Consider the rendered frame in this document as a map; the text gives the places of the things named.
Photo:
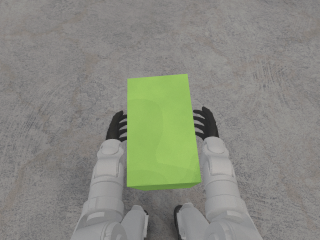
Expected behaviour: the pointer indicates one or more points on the right robot hand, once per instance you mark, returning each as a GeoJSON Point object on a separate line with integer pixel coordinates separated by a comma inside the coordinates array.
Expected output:
{"type": "Point", "coordinates": [210, 128]}

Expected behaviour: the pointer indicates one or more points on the robot right upper arm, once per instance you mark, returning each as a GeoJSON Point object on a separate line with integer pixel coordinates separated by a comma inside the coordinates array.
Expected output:
{"type": "Point", "coordinates": [222, 229]}

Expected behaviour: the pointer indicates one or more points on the right robot forearm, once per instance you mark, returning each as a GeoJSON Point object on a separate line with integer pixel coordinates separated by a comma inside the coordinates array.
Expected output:
{"type": "Point", "coordinates": [223, 200]}

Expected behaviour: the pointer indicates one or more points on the robot right thigh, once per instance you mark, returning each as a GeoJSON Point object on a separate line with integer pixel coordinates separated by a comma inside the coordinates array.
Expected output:
{"type": "Point", "coordinates": [191, 223]}

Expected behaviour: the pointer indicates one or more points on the left robot hand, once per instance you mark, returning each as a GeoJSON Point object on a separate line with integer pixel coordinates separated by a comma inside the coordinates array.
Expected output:
{"type": "Point", "coordinates": [113, 130]}

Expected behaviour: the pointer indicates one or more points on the carton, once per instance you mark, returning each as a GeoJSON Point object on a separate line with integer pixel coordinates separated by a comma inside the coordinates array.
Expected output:
{"type": "Point", "coordinates": [162, 149]}

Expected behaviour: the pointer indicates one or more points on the robot left upper arm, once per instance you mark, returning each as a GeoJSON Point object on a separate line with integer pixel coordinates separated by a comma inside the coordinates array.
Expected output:
{"type": "Point", "coordinates": [109, 230]}

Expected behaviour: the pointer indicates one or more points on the left robot forearm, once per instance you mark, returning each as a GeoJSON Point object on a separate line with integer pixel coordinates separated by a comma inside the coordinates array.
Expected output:
{"type": "Point", "coordinates": [105, 192]}

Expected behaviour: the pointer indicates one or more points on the right robot foot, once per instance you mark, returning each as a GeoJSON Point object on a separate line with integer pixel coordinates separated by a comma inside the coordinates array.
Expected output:
{"type": "Point", "coordinates": [176, 210]}

